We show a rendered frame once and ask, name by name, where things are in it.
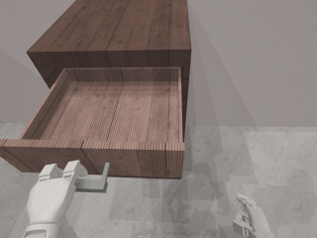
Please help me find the handle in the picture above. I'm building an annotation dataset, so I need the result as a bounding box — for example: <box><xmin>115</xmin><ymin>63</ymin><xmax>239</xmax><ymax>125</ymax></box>
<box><xmin>74</xmin><ymin>163</ymin><xmax>111</xmax><ymax>193</ymax></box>

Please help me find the robot left hand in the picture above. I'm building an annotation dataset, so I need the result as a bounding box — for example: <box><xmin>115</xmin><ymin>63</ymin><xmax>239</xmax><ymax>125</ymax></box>
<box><xmin>27</xmin><ymin>160</ymin><xmax>88</xmax><ymax>238</ymax></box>

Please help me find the robot left forearm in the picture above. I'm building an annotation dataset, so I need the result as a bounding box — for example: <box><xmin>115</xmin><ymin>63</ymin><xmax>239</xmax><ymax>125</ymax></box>
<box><xmin>23</xmin><ymin>222</ymin><xmax>62</xmax><ymax>238</ymax></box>

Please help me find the cabinet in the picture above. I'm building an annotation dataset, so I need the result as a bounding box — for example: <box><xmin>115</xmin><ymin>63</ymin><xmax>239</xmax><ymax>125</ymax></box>
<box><xmin>26</xmin><ymin>0</ymin><xmax>192</xmax><ymax>179</ymax></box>

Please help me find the drawer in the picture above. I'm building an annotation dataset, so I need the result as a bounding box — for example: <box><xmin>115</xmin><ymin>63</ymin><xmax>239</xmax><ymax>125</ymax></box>
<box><xmin>0</xmin><ymin>66</ymin><xmax>185</xmax><ymax>179</ymax></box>

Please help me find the robot right hand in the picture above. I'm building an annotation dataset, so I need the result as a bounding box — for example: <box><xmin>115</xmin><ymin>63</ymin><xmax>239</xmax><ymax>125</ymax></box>
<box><xmin>232</xmin><ymin>193</ymin><xmax>271</xmax><ymax>238</ymax></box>

